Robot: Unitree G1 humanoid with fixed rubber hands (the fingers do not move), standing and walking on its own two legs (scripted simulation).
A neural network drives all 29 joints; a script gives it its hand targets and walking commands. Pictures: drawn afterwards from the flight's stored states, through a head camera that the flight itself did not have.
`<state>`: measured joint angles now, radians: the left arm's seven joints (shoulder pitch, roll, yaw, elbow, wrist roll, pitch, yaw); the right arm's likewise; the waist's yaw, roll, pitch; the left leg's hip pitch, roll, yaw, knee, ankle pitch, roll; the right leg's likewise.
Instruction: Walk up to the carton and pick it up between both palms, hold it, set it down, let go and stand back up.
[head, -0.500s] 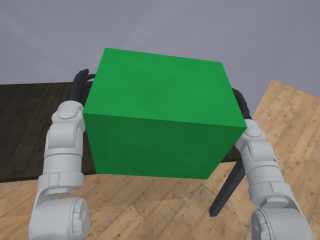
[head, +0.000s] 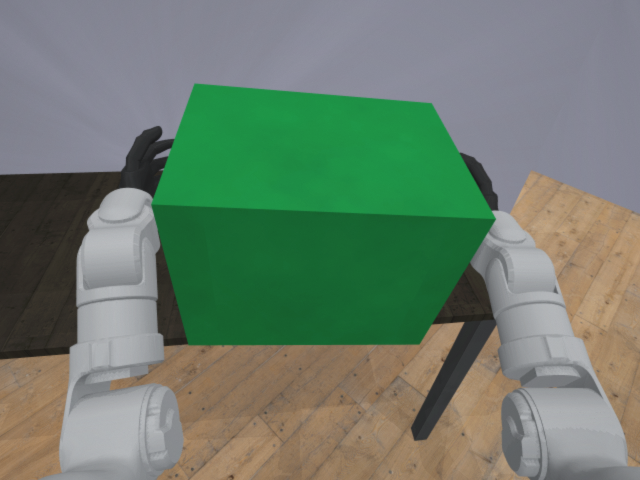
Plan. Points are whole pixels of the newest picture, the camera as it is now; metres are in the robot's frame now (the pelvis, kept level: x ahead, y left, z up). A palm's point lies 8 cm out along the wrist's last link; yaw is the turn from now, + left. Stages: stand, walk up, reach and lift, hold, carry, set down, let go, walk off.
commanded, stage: reach and lift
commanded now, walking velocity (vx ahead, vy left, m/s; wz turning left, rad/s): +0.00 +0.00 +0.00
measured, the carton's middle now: (313, 221) +0.40 -0.01 +0.15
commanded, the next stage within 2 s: hold in 0.82 s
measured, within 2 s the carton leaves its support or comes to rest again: neither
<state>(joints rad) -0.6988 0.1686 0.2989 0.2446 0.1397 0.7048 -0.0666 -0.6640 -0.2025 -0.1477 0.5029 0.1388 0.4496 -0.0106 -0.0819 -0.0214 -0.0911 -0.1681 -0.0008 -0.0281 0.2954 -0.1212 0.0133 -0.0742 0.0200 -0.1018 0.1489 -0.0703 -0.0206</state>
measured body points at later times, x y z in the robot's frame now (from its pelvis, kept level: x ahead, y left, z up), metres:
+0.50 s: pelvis +0.01 +0.01 +0.00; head -0.03 +0.03 +0.45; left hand +0.40 +0.20 +0.22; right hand +0.38 -0.21 +0.20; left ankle +0.02 +0.11 -0.75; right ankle +0.01 -0.11 -0.75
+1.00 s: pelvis +0.00 +0.00 +0.00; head -0.04 +0.03 +0.45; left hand +0.39 +0.20 +0.24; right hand +0.38 -0.20 +0.23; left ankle +0.02 +0.11 -0.75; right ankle +0.01 -0.11 -0.75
